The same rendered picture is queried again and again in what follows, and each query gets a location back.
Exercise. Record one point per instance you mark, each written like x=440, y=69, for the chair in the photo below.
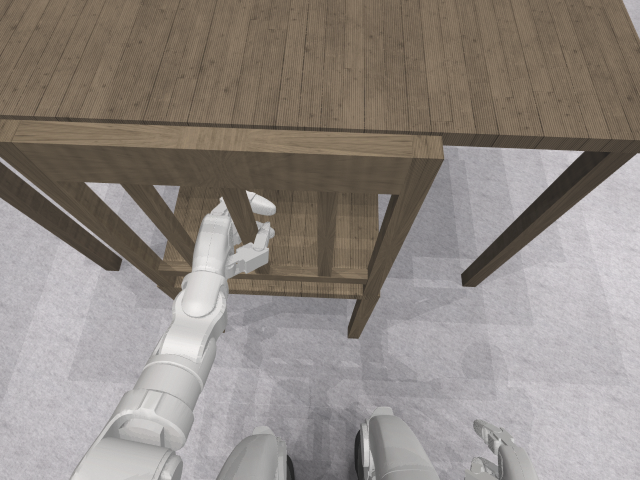
x=324, y=185

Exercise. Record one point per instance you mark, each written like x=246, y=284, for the left robot forearm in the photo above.
x=159, y=409

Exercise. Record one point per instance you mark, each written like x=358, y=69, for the robot left upper arm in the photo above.
x=119, y=459

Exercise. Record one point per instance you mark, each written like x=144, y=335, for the robot left thigh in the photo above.
x=256, y=457

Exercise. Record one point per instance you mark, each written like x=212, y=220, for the left robot shin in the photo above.
x=262, y=430

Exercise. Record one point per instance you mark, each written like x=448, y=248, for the right robot hand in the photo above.
x=513, y=462

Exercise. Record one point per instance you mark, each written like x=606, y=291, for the left robot hand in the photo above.
x=218, y=235

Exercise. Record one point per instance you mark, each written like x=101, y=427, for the table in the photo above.
x=527, y=74

